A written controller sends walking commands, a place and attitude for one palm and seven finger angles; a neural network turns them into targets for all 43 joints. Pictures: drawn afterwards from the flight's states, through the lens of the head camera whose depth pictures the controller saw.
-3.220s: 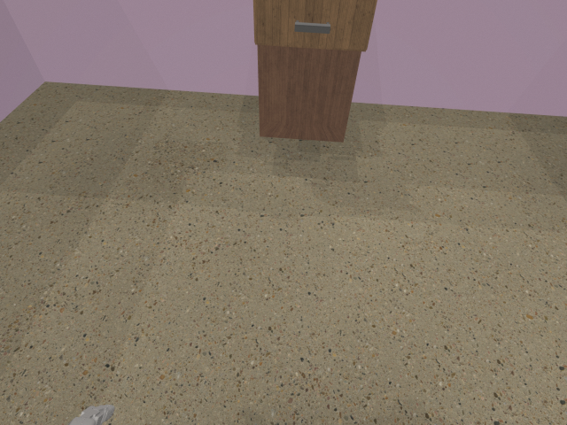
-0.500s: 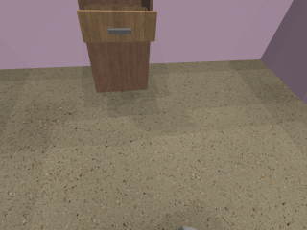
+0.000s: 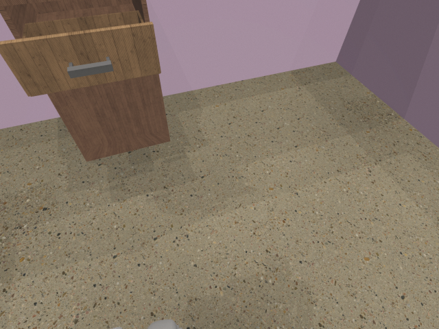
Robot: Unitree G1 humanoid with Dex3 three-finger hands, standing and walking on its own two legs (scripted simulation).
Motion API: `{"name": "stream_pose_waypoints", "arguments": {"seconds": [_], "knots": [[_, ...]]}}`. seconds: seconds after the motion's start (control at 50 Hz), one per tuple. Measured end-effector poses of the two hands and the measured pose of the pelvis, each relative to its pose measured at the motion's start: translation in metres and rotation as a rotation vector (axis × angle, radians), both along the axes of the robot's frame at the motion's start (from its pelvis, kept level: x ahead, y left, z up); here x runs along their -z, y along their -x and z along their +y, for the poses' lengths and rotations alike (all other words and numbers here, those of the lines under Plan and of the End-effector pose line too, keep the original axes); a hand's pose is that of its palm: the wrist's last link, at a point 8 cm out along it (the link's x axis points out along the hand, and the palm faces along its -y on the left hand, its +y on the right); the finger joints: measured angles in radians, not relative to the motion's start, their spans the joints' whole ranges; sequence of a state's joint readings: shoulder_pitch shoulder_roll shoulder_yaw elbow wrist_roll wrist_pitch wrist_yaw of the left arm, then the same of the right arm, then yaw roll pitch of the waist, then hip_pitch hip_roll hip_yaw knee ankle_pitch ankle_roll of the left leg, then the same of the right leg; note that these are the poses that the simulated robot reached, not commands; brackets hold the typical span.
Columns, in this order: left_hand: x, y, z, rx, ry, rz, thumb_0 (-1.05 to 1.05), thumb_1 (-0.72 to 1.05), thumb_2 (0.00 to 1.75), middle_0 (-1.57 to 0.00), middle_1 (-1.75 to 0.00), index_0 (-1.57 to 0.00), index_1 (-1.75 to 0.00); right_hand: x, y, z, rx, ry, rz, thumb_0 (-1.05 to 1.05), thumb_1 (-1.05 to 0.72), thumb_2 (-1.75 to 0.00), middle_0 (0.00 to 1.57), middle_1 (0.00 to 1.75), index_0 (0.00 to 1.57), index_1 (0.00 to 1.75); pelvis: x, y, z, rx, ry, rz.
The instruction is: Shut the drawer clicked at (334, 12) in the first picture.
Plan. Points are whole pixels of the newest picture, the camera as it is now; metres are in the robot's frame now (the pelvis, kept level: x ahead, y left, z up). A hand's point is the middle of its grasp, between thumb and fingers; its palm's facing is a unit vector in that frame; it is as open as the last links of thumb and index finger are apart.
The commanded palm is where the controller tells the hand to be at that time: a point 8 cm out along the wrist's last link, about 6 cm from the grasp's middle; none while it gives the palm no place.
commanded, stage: walk to a spot facing it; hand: left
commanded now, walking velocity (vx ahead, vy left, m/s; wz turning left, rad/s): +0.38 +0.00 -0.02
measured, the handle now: (90, 65) +0.87 +0.44 -0.01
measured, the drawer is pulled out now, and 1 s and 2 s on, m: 0.28 0.28 0.28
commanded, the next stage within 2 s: turn to face it in 0.60 s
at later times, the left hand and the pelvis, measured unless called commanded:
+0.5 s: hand (115, 275) +0.25 +0.24 -0.17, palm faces -0.02 -0.99 -0.16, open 7.4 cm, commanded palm none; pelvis +0.23 +0.06 +0.01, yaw -6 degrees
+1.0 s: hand (186, 165) +0.56 +0.11 -0.15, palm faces -0.15 -0.97 -0.20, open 7.3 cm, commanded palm none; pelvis +0.41 -0.03 +0.00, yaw -8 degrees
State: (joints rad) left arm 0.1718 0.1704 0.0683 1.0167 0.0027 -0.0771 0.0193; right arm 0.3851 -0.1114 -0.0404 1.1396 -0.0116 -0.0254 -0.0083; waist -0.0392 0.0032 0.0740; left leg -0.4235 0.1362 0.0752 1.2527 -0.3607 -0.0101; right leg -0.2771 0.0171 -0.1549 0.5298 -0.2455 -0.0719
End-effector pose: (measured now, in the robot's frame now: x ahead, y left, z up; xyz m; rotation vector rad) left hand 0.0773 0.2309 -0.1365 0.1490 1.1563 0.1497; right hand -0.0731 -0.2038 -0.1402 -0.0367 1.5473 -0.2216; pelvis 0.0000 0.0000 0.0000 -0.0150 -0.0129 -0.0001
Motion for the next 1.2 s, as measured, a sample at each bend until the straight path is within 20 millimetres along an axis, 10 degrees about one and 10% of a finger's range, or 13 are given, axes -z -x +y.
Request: {"name": "stream_pose_waypoints", "arguments": {"seconds": [0.14, 0.3, 0.56, 0.8, 1.0, 1.2], "knots": [[-0.005, -0.002, 0.029, -0.026, -0.026, 0.144, -0.01, 0.94, 0.89, -0.20, -0.30, -0.20, -0.30, -0.010, -0.163, -0.015, -0.081, 0.067, -0.267, 0.02, -0.94, -0.90, 0.19, 0.30, 0.20, 0.30, -0.007, -0.063, 0.016, 0.002, 0.012, 0.017], [0.025, -0.023, 0.052, -0.082, 0.054, 0.292, 0.00, 0.91, 0.90, -0.20, -0.30, -0.20, -0.30, -0.017, -0.298, 0.010, -0.177, 0.129, -0.417, 0.01, -0.93, -0.90, 0.19, 0.30, 0.19, 0.30, 0.009, -0.145, 0.054, 0.021, 0.010, 0.005], [-0.002, -0.227, 0.056, 0.066, 0.028, 0.167, 0.01, 0.91, 0.90, -0.19, -0.30, -0.20, -0.30, -0.015, -0.281, 0.044, 0.039, 0.069, -0.167, 0.01, -0.94, -0.90, 0.20, 0.30, 0.20, 0.30, -0.012, -0.255, 0.058, 0.131, -0.023, 0.008], [0.007, -0.443, -0.026, 0.293, -0.055, -0.019, 0.01, 0.91, 0.90, -0.19, -0.30, -0.20, -0.30, 0.027, -0.301, 0.015, 0.250, -0.032, 0.056, 0.01, -0.91, -0.90, 0.20, 0.30, 0.20, 0.30, 0.023, -0.364, -0.009, 0.236, -0.043, -0.002], [-0.019, -0.484, -0.072, 0.213, 0.002, -0.079, 0.00, 0.92, 0.89, -0.20, -0.30, -0.20, -0.30, 0.006, -0.452, -0.049, 0.109, 0.036, -0.182, 0.01, -0.91, -0.90, 0.19, 0.30, 0.19, 0.30, -0.004, -0.410, -0.032, 0.139, -0.029, 0.004], [0.001, -0.466, -0.034, 0.028, 0.024, -0.047, 0.00, 0.91, 0.89, -0.20, -0.30, -0.21, -0.30, -0.011, -0.563, -0.059, -0.099, 0.086, -0.294, 0.01, -0.91, -0.90, 0.19, 0.30, 0.19, 0.30, 0.002, -0.438, -0.022, 0.004, -0.001, -0.001]]}}
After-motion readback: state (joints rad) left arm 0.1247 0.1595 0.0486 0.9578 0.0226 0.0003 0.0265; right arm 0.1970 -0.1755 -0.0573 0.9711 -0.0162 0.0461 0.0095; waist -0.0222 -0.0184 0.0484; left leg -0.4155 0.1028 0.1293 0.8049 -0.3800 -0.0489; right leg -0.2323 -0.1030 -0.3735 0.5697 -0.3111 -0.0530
